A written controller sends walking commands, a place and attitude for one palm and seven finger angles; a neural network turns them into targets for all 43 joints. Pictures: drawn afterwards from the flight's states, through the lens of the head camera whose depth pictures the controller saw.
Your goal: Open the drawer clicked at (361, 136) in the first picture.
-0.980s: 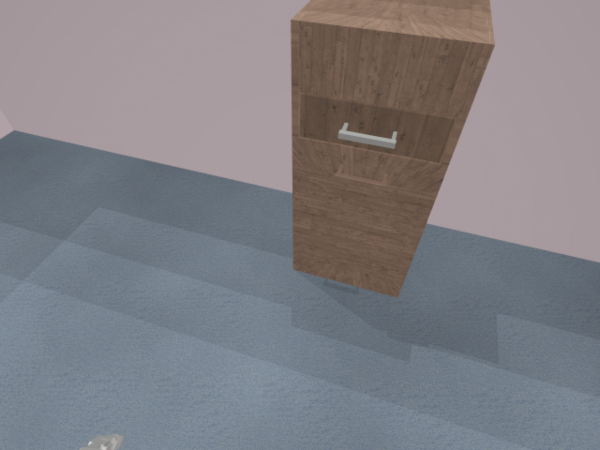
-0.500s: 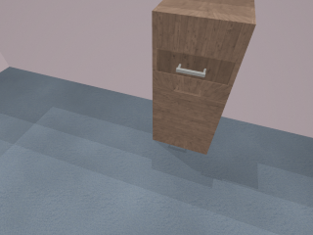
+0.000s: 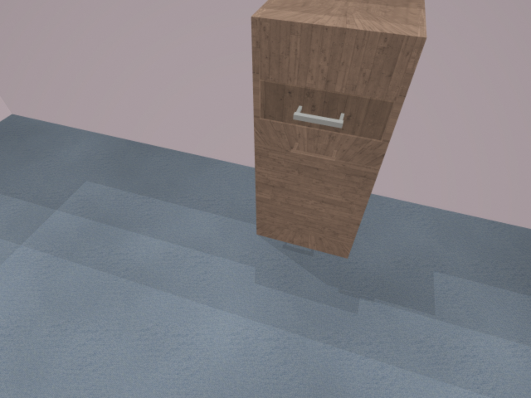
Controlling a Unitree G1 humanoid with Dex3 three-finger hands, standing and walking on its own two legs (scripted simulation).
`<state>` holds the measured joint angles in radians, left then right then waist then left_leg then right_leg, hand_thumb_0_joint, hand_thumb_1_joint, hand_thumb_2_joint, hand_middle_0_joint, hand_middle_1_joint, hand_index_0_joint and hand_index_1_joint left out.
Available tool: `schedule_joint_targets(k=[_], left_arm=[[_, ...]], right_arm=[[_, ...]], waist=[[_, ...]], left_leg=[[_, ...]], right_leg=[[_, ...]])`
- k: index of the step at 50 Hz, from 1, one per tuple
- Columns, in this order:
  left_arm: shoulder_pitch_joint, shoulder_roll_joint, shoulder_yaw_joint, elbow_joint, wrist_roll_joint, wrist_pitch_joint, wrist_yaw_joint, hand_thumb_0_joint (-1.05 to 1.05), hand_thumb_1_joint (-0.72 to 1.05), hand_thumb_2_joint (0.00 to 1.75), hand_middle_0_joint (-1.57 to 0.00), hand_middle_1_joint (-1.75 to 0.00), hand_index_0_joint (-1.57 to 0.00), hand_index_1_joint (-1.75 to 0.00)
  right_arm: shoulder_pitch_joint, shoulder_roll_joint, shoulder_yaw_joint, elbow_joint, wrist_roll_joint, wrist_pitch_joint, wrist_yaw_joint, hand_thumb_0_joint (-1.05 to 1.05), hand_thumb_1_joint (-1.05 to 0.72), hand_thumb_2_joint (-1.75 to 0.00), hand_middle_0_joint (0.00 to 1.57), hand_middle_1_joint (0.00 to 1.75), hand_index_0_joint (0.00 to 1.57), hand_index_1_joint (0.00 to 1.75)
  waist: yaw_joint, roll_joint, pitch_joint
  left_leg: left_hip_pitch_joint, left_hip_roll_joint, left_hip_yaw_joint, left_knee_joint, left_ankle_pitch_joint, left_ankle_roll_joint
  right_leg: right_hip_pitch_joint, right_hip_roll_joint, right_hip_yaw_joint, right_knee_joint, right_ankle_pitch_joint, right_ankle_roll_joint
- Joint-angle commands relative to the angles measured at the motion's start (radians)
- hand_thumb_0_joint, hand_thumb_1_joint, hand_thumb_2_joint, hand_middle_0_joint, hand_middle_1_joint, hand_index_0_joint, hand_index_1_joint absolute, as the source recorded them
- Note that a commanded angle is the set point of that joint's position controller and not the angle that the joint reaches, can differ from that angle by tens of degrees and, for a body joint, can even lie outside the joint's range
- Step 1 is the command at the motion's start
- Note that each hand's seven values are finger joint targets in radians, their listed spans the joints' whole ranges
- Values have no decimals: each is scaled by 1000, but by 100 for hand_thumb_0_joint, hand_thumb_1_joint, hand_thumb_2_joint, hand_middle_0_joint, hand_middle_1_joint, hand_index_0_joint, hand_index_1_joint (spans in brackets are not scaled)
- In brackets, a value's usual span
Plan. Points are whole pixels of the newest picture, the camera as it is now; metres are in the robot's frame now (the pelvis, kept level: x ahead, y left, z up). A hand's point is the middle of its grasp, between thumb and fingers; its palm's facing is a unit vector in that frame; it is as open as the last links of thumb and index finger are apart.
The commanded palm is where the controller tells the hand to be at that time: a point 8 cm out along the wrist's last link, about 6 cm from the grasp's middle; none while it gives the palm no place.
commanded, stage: look at it before walking up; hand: left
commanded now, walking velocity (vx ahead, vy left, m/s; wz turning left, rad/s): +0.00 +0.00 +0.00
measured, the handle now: (319, 116) +0.88 -0.11 -0.05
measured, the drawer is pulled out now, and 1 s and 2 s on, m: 0.00 0.00 0.00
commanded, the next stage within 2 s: turn to face it in 0.56 s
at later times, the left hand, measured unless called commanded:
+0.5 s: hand out of the picture +0.08 +0.25 -0.15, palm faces -0.03 -0.94 -0.34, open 7.4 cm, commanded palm none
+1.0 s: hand out of the picture +0.07 +0.21 -0.17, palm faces -0.10 -0.95 -0.28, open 7.4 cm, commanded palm none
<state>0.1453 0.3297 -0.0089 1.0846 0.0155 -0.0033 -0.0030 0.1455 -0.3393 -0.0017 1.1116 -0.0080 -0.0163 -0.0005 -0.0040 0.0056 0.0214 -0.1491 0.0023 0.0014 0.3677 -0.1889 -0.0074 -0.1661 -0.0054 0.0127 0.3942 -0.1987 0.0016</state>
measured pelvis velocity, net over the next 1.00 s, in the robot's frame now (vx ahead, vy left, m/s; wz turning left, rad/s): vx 0.01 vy -0.01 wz -0.09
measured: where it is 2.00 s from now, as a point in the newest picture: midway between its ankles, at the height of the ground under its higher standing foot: outside the picture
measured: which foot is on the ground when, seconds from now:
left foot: down 0.00-1.00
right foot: down 0.00-1.00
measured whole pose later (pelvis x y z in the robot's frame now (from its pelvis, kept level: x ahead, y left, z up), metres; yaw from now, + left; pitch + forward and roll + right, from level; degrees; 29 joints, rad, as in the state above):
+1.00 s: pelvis +0.01 -0.01 -0.01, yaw -5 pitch -1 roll +1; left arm 0.20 0.26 0.01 1.03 0.02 0.04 0.00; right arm 0.16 -0.26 -0.02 1.05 -0.01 0.01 -0.02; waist 0.01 0.00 0.05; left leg -0.19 0.04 0.08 0.48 -0.27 -0.02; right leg -0.25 0.04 0.09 0.52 -0.25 -0.01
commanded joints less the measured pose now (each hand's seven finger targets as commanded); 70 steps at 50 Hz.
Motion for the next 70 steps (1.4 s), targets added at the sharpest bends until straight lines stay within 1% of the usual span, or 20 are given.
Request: schedule_joint_targets(k=[1,11,34,36,40,46,50,52,55,56,58,60,61,62,63,64,65,67,69,70], left_arm=[[-39,213,44,-67,-2,-26,15,0,90,90,-20,-30,-20,-30],[-37,210,44,-66,-3,-26,16,0,90,90,-20,-30,-20,-30],[-40,212,44,-61,-3,-26,16,0,90,90,-20,-30,-20,-30],[-42,215,50,-69,-1,-22,15,0,90,90,-20,-30,-20,-30],[11,117,37,-70,-2,6,19,0,90,90,-20,-30,-20,-30],[48,97,51,-113,3,24,18,0,90,90,-20,-30,-20,-30],[65,92,59,-141,6,30,14,0,90,90,-20,-30,-20,-30],[72,96,65,-153,8,29,15,0,90,90,-20,-30,-20,-30],[79,110,77,-164,8,30,20,0,90,90,-20,-30,-20,-30],[76,106,80,-167,8,31,24,0,90,90,-20,-30,-20,-30],[56,87,83,-179,7,33,26,0,90,90,-20,-30,-20,-30],[35,45,80,-193,4,34,23,0,90,90,-20,-30,-20,-30],[30,15,75,-202,4,35,19,0,90,90,-20,-30,-20,-30],[34,-22,72,-207,1,37,16,0,90,90,-20,-30,-20,-30],[36,-27,79,-202,4,42,15,0,90,90,-20,-30,-20,-30],[70,-17,86,-190,8,48,15,0,90,90,-20,-30,-20,-30],[98,-24,90,-181,10,51,13,0,90,90,-20,-30,-20,-30],[97,-64,84,-175,10,48,6,0,90,90,-20,-30,-20,-30],[102,-95,71,-170,6,41,2,0,90,90,-20,-30,-20,-30],[93,-99,70,-168,7,37,-1,0,90,90,-20,-30,-20,-30]], right_arm=[[-47,-198,-38,-62,-1,-21,-11,0,-90,-90,20,30,20,30],[-54,-200,-35,-59,0,-23,-13,0,-90,-90,20,30,20,30],[-69,-203,-34,-59,0,-22,-16,0,-90,-90,20,30,20,30],[-57,-205,-39,-62,-1,-22,-19,0,-90,-90,20,30,20,30],[1,-98,-26,-63,-3,-3,-24,0,-90,-90,20,30,20,30],[32,-87,-46,-104,-2,13,-32,0,-90,-90,20,30,20,30],[28,-68,-57,-132,-2,19,-32,0,-90,-90,20,30,20,30],[40,-48,-58,-141,-1,23,-30,0,-90,-90,20,30,20,30],[74,1,-59,-139,1,27,-29,0,-90,-90,20,30,20,30],[85,10,-60,-137,1,27,-29,0,-90,-90,20,30,20,30],[121,24,-59,-123,2,21,-30,0,-90,-90,20,30,20,30],[164,15,-62,-111,1,10,-33,0,-90,-90,20,30,20,30],[165,-12,-69,-115,-3,6,-33,0,-90,-90,20,30,20,30],[157,-46,-78,-121,-8,2,-35,0,-90,-90,20,30,20,30],[131,-49,-79,-129,-8,-1,-38,0,-90,-90,20,30,20,30],[103,-28,-73,-139,-9,-4,-42,0,-90,-90,20,30,20,30],[83,-17,-70,-148,-9,-6,-43,0,-90,-90,20,30,20,30],[73,-12,-72,-144,-19,-4,-43,0,-90,-90,20,30,20,30],[128,-17,-74,-118,-26,-1,-41,0,-90,-90,20,30,20,30],[162,-22,-78,-105,-27,1,-40,0,-90,-90,20,30,20,30]], waist=[[4,-24,-43],[6,1,-53],[6,-6,-44],[4,-8,-54],[-2,-18,-49],[0,-1,-50],[4,-3,-19],[1,-62,-21],[-3,-166,-21],[-5,-173,-24],[-18,-154,-30],[-35,-62,-51],[-33,45,-47],[-31,188,-30],[-21,233,-7],[2,185,-7],[19,142,-2],[23,121,5],[-1,146,-32],[-19,161,-36]], left_leg=[[3,108,-103,-60,60,33],[16,115,-99,-62,106,31],[51,120,-86,-77,130,27],[66,125,-73,-54,153,27],[59,129,-27,-7,144,9],[34,154,-2,50,126,17],[-32,146,10,85,-6,20],[-61,116,34,137,-86,11],[-89,48,65,250,-176,-9],[-89,44,60,256,-184,-11],[-53,54,45,207,-157,-5],[27,106,-5,104,-104,19],[44,181,-86,33,-91,48],[1,299,-211,-91,-129,108],[-64,384,-252,-155,-85,166],[-97,383,-224,-149,-29,187],[-111,360,-164,-131,8,186],[-73,323,-72,-70,131,175],[3,302,-24,-25,185,157],[10,313,-33,-24,118,153]], right_leg=[[-5,-109,111,-82,38,-34],[17,-108,103,-71,106,-33],[17,-105,105,-83,147,-31],[11,-101,114,-67,192,-35],[-35,-94,130,-13,238,-25],[-94,-65,145,82,255,-29],[-136,-63,189,91,178,-39],[-150,-89,248,54,124,-57],[-174,-166,377,-53,43,-112],[-175,-171,389,-63,46,-125],[-199,-151,363,-45,39,-120],[-256,-69,275,41,8,-77],[-299,2,192,142,-30,-44],[-312,62,82,315,-111,-12],[-307,47,31,504,-246,7],[-298,20,54,618,-271,14],[-295,10,50,649,-269,15],[-295,-14,2,568,-267,13],[-244,-16,-55,415,-268,16],[-213,-10,-76,354,-273,13]])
